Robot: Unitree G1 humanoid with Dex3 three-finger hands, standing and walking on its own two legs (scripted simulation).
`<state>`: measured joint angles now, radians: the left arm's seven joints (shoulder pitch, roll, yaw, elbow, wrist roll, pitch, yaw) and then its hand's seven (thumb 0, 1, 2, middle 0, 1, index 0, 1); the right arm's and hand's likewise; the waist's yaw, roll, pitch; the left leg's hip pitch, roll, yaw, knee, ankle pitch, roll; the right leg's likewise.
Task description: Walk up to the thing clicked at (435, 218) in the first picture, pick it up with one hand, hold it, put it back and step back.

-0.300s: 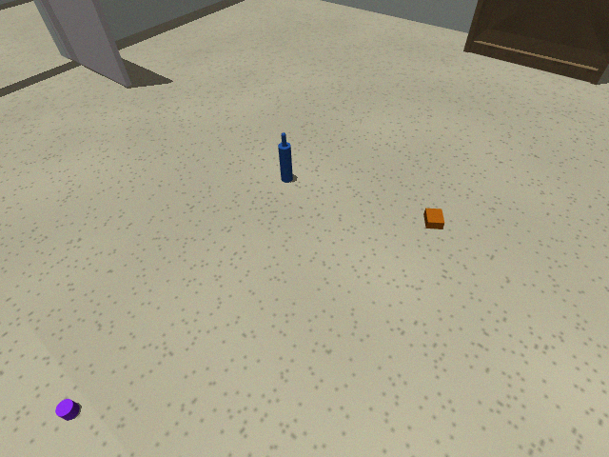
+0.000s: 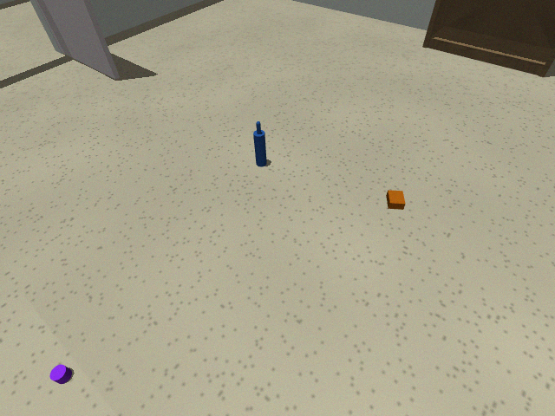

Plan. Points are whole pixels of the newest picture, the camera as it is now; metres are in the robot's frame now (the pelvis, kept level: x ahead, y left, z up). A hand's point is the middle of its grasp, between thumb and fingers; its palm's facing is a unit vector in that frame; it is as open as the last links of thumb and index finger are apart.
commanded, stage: stand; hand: left
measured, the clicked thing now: (395, 199) +1.20 -0.53 -0.76
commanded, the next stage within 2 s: walk up in 0.82 s
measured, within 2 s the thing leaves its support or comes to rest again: neither
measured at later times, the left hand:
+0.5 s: hand out of the picture +0.08 +0.25 -0.16, palm faces -0.02 -0.94 -0.34, open 7.4 cm
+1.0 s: hand out of the picture +0.11 +0.26 -0.15, palm faces -0.20 -0.90 -0.38, open 7.4 cm
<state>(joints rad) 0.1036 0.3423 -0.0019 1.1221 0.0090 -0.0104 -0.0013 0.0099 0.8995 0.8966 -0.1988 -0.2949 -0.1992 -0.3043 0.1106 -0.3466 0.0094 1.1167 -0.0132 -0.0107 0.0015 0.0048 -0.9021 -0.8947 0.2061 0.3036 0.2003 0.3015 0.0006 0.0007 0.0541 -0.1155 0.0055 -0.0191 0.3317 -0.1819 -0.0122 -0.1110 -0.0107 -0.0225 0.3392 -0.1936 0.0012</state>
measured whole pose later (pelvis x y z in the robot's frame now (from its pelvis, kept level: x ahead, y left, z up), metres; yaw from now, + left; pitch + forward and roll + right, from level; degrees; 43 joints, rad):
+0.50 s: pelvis +0.00 +0.00 +0.00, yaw +0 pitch -2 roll +0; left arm 0.11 0.34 0.00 1.12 0.01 -0.01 0.00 0.01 0.90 0.90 -0.20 -0.29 -0.20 -0.30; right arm 0.11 -0.35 0.01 1.12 -0.01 -0.01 0.00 0.00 -0.90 -0.89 0.21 0.30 0.20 0.30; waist 0.00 0.00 0.05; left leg -0.10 0.00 -0.02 0.32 -0.18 -0.01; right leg -0.10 -0.01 -0.02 0.33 -0.19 0.00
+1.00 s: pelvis +0.02 +0.00 -0.01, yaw -11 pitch -1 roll +2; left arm 0.24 0.39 0.07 1.02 0.03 0.03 -0.08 0.01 0.90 0.90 -0.20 -0.30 -0.20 -0.30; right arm 0.15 -0.41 -0.09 0.93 -0.06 -0.06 0.06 0.00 -0.90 -0.89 0.21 0.30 0.20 0.30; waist -0.01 0.02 0.05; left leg -0.10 0.04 0.17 0.41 -0.29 0.01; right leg -0.41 -0.07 -0.01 0.85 -0.42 -0.02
